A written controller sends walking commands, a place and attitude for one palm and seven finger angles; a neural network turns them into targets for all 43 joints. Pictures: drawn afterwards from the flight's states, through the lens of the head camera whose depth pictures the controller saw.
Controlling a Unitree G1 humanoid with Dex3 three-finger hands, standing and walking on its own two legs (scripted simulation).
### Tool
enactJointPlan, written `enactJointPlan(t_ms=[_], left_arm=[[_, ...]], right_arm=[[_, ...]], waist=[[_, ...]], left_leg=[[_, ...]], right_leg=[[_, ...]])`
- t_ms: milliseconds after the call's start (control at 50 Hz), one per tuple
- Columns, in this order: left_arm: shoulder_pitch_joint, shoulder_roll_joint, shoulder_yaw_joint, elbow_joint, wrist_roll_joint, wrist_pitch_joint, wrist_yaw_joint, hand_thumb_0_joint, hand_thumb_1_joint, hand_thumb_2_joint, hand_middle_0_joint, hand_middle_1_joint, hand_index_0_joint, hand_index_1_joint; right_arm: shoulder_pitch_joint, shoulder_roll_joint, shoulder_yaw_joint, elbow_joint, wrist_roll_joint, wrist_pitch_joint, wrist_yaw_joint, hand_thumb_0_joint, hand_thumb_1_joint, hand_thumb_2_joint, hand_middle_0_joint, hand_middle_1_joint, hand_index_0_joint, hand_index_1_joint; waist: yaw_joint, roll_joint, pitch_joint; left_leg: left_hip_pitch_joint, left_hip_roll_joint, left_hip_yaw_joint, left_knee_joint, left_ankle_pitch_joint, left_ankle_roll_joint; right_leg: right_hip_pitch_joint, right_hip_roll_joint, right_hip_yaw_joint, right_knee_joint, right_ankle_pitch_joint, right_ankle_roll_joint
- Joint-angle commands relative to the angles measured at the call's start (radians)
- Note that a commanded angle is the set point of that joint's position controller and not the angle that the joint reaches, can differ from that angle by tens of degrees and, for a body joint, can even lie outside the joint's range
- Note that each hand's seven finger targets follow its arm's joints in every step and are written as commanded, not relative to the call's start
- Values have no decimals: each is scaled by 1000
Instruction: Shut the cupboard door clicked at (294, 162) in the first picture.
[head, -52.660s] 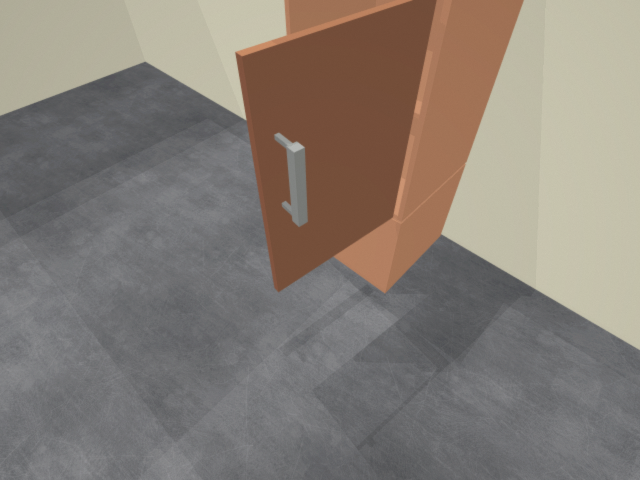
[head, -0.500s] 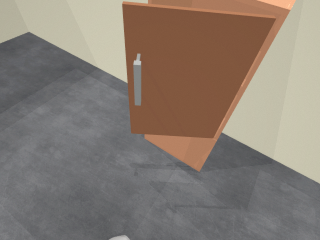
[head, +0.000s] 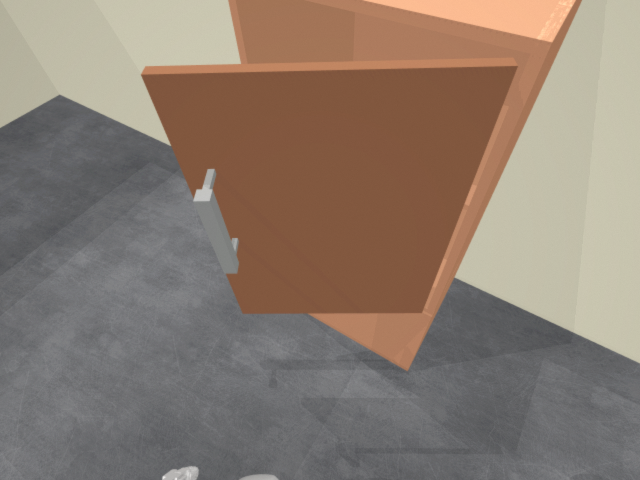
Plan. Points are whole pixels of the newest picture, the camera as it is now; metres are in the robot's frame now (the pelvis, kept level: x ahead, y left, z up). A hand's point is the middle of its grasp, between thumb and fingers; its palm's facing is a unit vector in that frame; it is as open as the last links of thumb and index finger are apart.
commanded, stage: come to a stop and stand still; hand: left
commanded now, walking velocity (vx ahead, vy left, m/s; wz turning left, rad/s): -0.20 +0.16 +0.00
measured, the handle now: (221, 224) +0.46 +0.17 +0.02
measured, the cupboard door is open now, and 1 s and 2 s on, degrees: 32 32 32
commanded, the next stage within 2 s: look again from close up in 1.04 s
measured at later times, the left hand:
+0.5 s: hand out of the picture -0.02 +0.27 -0.18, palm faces +0.09 -0.97 -0.21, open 7.4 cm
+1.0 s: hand out of the picture -0.05 +0.22 -0.18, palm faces +0.01 -0.99 -0.15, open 7.3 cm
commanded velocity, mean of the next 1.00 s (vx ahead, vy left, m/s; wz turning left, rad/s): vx -0.01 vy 0.01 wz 0.00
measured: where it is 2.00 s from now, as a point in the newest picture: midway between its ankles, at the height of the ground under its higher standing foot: outside the picture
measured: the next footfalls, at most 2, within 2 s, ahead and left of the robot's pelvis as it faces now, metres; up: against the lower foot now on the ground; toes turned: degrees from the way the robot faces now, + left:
left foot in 0.30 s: +0.03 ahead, +0.16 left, +0.00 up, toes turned +3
right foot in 0.62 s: -0.04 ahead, -0.05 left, +0.00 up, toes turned +0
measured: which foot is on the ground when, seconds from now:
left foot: up 0.00-0.28, down 0.30-1.00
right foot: down 0.00-0.30, up 0.32-0.60, down 0.62-1.00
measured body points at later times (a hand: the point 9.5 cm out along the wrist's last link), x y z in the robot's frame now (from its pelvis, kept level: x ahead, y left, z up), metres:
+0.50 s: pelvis -0.03 +0.07 +0.00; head -0.01 +0.10 +0.45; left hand -0.02 +0.33 -0.16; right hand +0.07 -0.16 -0.13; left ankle -0.01 +0.16 -0.74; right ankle -0.05 -0.07 -0.70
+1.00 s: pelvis -0.05 +0.06 +0.00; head -0.05 +0.07 +0.45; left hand -0.05 +0.27 -0.16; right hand -0.10 -0.16 -0.15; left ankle -0.01 +0.16 -0.74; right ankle -0.08 -0.05 -0.74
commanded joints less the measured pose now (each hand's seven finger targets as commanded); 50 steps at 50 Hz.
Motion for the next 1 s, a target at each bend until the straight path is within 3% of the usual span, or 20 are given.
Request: enactJointPlan(t_ms=[0, 80, 160, 220, 240, 260, 280, 300, 320, 360, 400, 480, 520, 560, 600, 620, 640, 660, 800, 980], left_arm=[[131, 220, 53, -31, 1, 8, 25, 0, 900, 900, -200, -300, -200, -300], [93, 220, 52, -68, 6, 14, 24, 0, 900, 900, -200, -300, -200, -300], [83, 238, 58, -89, 18, 21, 13, 0, 900, 900, -200, -300, -200, -300], [74, 247, 57, -84, 12, 31, 5, 0, 900, 900, -200, -300, -200, -300], [91, 223, 50, -87, 4, 38, 3, 0, 900, 900, -200, -300, -200, -300], [138, 164, 39, -96, -3, 49, 0, 0, 900, 900, -200, -300, -200, -300], [126, 145, 30, -106, -4, 57, 2, 0, 900, 900, -200, -300, -200, -300], [94, 158, 32, -106, 0, 70, 2, 0, 900, 900, -200, -300, -200, -300], [106, 158, 33, -97, 2, 77, 0, 0, 900, 900, -200, -300, -200, -300], [141, 170, 37, -61, -1, 75, -8, 0, 900, 900, -200, -300, -200, -300], [162, 156, 29, -42, -3, 66, -10, 0, 900, 900, -200, -300, -200, -300], [153, 124, 7, -26, -5, 55, -10, 0, 900, 900, -200, -300, -200, -300], [191, 120, 3, -4, -5, 47, -8, 0, 900, 900, -200, -300, -200, -300], [238, 125, -1, 29, -5, 35, -1, 0, 900, 900, -200, -300, -200, -300], [219, 147, -7, 39, -4, 24, 1, 0, 900, 900, -200, -300, -200, -300], [210, 146, -5, 41, -4, 24, 1, 0, 900, 900, -200, -300, -200, -300], [212, 135, -7, 55, -6, 12, 3, 0, 900, 900, -200, -300, -200, -300], [207, 120, -13, 58, -8, 6, 4, 0, 900, 900, -200, -300, -200, -300], [214, 105, -16, 76, -11, 20, 5, 0, 900, 900, -200, -300, -200, -300], [240, 81, -15, 93, -14, 19, 5, 0, 900, 900, -200, -300, -200, -300]], right_arm=[[3, -71, -23, -82, -16, 17, 8, 0, -900, -900, 200, 300, 200, 300], [-35, -81, -28, -123, -19, 24, 20, 0, -900, -900, 200, 300, 200, 300], [-55, -75, -21, -153, -12, 4, 23, 0, -900, -900, 200, 300, 200, 300], [11, -82, -16, -137, -14, -14, 22, 0, -900, -900, 200, 300, 200, 300], [33, -117, -17, -132, -15, -24, 23, 0, -900, -900, 200, 300, 200, 300], [10, -195, -27, -152, -25, -35, 21, 0, -900, -900, 200, 300, 200, 300], [-35, -244, -30, -177, -32, -27, 15, 0, -900, -900, 200, 300, 200, 300], [-72, -224, -25, -184, -36, -31, 2, 0, -900, -900, 200, 300, 200, 300], [-100, -216, -18, -185, -36, -35, -8, 0, -900, -900, 200, 300, 200, 300], [-140, -171, -1, -183, -30, -37, -13, 0, -900, -900, 200, 300, 200, 300], [-124, -156, 3, -169, -25, -43, -13, 0, -900, -900, 200, 300, 200, 300], [-56, -151, -3, -117, -20, -46, -13, 0, -900, -900, 200, 300, 200, 300], [-39, -139, -5, -92, -13, -49, -12, 0, -900, -900, 200, 300, 200, 300], [-35, -113, 0, -79, -4, -53, -10, 0, -900, -900, 200, 300, 200, 300], [-17, -84, 5, -66, 0, -55, -1, 0, -900, -900, 200, 300, 200, 300], [-2, -80, 4, -54, -3, -53, 3, 0, -900, -900, 200, 300, 200, 300], [0, -76, 7, -39, -7, -56, -1, 0, -900, -900, 200, 300, 200, 300], [17, -85, 8, -30, -7, -59, -2, 0, -900, -900, 200, 300, 200, 300], [54, -68, 21, 28, -11, -51, -1, 0, -900, -900, 200, 300, 200, 300], [116, -44, 24, 49, -14, -54, -9, 0, -900, -900, 200, 300, 200, 300]], waist=[[50, -122, -166], [38, -176, -152], [39, -221, -149], [4, -209, -155], [-3, -109, -165], [19, 161, -162], [13, 233, -111], [9, 189, -73], [33, 221, -54], [59, 161, -51], [57, 130, -85], [27, 103, -103], [36, 73, -115], [45, 24, -111], [15, 8, -77], [12, 23, -91], [14, -128, -109], [6, -182, -112], [13, -58, 39], [17, -13, 19]], left_leg=[[-158, 1, -68, 200, 68, -16], [-136, 6, -74, 158, 116, -19], [-35, 8, -35, -77, 94, -1], [154, -4, 9, -410, 294, 8], [252, 38, -26, -516, 382, 20], [247, 232, -241, -585, 537, 89], [92, 345, -318, -641, 574, 189], [28, 326, -320, -678, 527, 221], [21, 302, -300, -668, 537, 221], [45, 243, -206, -648, 530, 206], [121, 220, -174, -643, 535, 202], [194, 235, -203, -648, 524, 214], [199, 217, -196, -622, 536, 196], [140, 154, -168, -600, 417, 133], [161, 90, -124, -606, 334, 77], [187, 84, -115, -601, 414, 72], [213, 85, -96, -567, 465, 74], [236, 85, -85, -567, 462, 74], [162, 78, -91, -641, 272, 69], [143, 83, -99, -647, 262, 70]], right_leg=[[225, -331, 204, -103, 910, -157], [148, -310, 170, -130, 700, -152], [100, -287, 181, -125, 530, -153], [25, -232, 165, -53, 318, -79], [-48, -181, 140, 11, 171, -32], [-120, -58, 60, 114, -113, 37], [-91, -3, 52, 249, -328, 59], [-93, 12, 106, 373, -337, 58], [-115, 13, 142, 449, -318, 52], [-118, 18, 164, 494, -247, 53], [-107, 17, 147, 440, -223, 60], [-26, 15, 108, 204, -220, 56], [44, 19, 102, 47, -122, 48], [141, -6, 151, -135, 23, 32], [84, -77, 212, -164, 36, -2], [85, -69, 202, -147, 64, -2], [87, -59, 214, -152, 121, 0], [81, -69, 213, -162, 125, 1], [11, -48, 215, -209, -88, 5], [38, -40, 205, -196, -66, 1]])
